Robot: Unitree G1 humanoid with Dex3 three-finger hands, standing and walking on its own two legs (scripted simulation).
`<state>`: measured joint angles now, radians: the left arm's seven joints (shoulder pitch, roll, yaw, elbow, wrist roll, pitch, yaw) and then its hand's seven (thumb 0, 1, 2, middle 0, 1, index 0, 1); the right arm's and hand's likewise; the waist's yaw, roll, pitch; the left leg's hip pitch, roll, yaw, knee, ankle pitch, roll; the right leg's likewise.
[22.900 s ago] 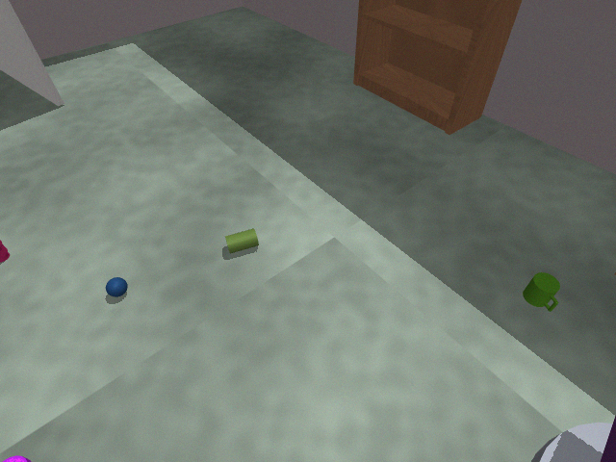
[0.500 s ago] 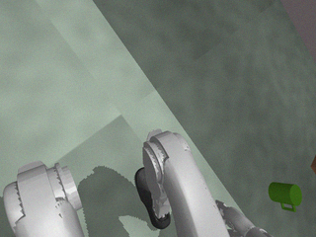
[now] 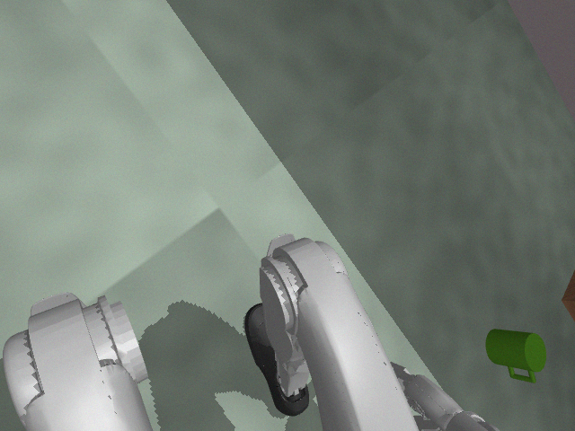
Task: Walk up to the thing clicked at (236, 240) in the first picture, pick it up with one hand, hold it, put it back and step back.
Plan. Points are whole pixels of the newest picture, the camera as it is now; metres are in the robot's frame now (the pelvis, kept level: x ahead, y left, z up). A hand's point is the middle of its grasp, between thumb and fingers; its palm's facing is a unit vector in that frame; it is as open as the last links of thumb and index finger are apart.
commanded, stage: close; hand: left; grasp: from above
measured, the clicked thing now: out of the picture +0.42 +0.36 -0.26
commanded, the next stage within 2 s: settle in 1.08 s
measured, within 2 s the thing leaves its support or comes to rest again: leaves its support in 1.50 s
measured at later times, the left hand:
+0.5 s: hand out of the picture +0.41 +0.35 -0.24, palm faces -0.44 -0.17 -0.88, open 10.5 cm
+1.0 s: hand out of the picture +0.41 +0.36 -0.24, palm faces -0.43 -0.17 -0.89, open 10.3 cm
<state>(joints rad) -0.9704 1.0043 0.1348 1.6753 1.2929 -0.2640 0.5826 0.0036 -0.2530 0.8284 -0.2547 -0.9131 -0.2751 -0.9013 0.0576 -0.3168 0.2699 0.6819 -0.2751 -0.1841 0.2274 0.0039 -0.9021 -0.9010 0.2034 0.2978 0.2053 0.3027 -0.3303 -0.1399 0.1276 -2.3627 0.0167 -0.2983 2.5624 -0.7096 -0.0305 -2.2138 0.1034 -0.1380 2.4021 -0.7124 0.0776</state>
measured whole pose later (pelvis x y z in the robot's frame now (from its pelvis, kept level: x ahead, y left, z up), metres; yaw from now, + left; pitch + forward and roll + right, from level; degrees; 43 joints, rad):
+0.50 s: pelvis +0.00 +0.00 +0.00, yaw +0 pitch +27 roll -14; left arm -0.98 1.01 0.12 1.70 1.30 -0.28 0.60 0.01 0.01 0.62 -0.46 -0.76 -0.50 -0.73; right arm 0.05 -0.32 0.28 0.68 -0.28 -0.18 0.22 0.00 -0.90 -0.90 0.20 0.30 0.21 0.30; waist -0.33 -0.15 0.13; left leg -2.36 0.02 -0.30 2.56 -0.70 -0.03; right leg -2.22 0.11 -0.14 2.40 -0.70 0.08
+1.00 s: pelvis +0.00 +0.00 +0.00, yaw +0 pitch +27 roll -14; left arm -0.99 1.01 0.12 1.68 1.29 -0.27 0.59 0.02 0.02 0.45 -0.60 -0.59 -0.64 -0.56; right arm 0.05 -0.33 0.29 0.67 -0.28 -0.18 0.22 0.00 -0.90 -0.90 0.20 0.30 0.20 0.30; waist -0.33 -0.14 0.13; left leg -2.37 0.02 -0.30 2.56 -0.70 -0.03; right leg -2.22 0.10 -0.14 2.40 -0.70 0.08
